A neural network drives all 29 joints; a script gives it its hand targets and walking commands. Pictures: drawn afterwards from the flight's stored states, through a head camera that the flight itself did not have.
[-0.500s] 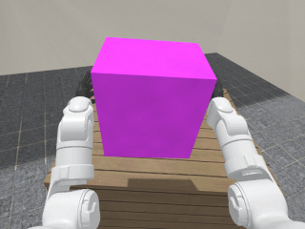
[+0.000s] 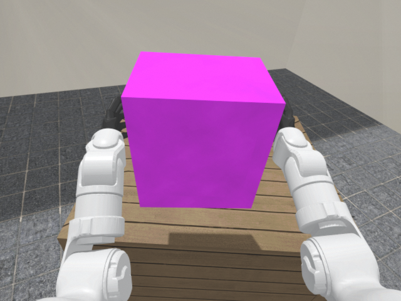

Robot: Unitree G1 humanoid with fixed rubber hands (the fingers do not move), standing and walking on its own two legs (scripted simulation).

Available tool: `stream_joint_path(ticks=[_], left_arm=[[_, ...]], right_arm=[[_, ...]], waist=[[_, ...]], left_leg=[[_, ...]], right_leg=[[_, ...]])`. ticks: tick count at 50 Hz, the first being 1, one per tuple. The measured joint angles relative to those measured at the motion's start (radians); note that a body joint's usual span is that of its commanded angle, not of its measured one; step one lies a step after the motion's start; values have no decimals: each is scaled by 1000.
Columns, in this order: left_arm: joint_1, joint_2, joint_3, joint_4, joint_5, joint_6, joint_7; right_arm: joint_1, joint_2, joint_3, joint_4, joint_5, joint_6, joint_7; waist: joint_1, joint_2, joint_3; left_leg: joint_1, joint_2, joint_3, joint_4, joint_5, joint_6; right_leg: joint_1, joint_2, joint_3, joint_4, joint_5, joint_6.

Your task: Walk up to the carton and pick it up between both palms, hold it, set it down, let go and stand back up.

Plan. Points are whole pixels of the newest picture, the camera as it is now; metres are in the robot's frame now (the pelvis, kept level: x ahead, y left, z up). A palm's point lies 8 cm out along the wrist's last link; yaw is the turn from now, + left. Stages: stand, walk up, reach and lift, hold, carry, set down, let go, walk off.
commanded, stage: hold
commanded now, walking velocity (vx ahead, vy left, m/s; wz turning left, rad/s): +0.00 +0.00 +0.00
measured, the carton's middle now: (198, 134) +0.39 +0.00 +0.18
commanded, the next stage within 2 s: none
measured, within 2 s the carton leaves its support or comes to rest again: neither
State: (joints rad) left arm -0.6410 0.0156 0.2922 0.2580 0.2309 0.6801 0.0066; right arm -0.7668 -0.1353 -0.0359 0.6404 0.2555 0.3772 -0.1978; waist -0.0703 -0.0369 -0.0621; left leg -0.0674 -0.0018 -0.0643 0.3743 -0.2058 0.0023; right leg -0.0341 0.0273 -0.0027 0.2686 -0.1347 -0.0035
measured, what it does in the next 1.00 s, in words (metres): stands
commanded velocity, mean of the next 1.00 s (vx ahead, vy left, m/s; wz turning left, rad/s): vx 0.00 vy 0.00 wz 0.00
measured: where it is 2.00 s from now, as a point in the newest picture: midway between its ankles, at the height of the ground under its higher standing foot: outside the picture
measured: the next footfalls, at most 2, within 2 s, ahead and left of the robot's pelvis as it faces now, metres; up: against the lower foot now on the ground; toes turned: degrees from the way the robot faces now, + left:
none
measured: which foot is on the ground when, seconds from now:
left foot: down 0.00-1.00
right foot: down 0.00-1.00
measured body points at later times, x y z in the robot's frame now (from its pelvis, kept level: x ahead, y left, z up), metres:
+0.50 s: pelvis +0.00 +0.00 +0.00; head -0.06 +0.03 +0.44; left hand +0.38 +0.17 +0.20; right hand +0.38 -0.16 +0.22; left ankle +0.01 +0.12 -0.75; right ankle +0.01 -0.12 -0.75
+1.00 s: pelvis +0.00 +0.00 +0.00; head -0.06 +0.02 +0.45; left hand +0.38 +0.16 +0.20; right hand +0.38 -0.17 +0.21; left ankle +0.01 +0.12 -0.75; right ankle +0.01 -0.12 -0.75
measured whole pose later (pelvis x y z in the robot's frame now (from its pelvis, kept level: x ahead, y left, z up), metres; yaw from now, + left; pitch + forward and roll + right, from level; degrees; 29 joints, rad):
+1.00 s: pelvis +0.00 +0.00 +0.00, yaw +0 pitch -6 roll -1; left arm -0.65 0.02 0.29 0.24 0.24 0.69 0.00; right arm -0.76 -0.13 -0.03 0.62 0.25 0.38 -0.21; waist -0.07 -0.04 -0.05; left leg -0.06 0.00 -0.06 0.37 -0.21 0.00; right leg -0.04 0.03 0.00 0.28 -0.14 -0.01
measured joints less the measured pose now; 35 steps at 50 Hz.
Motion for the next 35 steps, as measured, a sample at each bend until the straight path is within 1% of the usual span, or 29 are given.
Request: stream_joint_path(ticks=[7, 14, 22, 27, 32, 35], left_arm=[[18, -2, -10, -38, -9, -2, 7], [11, -6, 13, -19, 4, 6, -8], [-6, 4, 6, -9, 3, 8, -6], [-17, 13, -1, -5, 0, 9, -4], [12, 2, -10, -55, -1, 14, 3], [24, -12, -7, -60, 10, 17, 3]], right_arm=[[19, -9, 18, -43, 6, -1, -4], [16, 6, 7, -26, -5, 10, -9], [3, 8, -3, -12, -8, 3, -6], [-8, 7, -6, -6, -6, -1, -5], [15, -7, 19, -42, 17, -4, -9], [27, -8, 18, -43, 14, 0, -3]], waist=[[1, 8, -6], [3, 1, -1], [5, -6, -3], [0, -6, 0], [-4, -3, 2], [-4, -1, 3]], left_leg=[[0, 3, 0, 2, -3, -1], [12, 2, 0, -3, 0, -2], [0, -2, 1, -7, 6, -1], [-5, -3, 2, -7, 7, 0], [1, 0, 4, -5, 1, 1], [10, 1, 6, -2, -4, 1]], right_leg=[[1, 3, 1, -1, 0, -1], [8, 2, 1, 3, -2, -3], [-8, -2, 2, 10, -2, -1], [-13, -2, 3, 9, 0, 0], [-2, 0, 6, -1, 1, 0], [7, 2, 8, -1, -1, 0]])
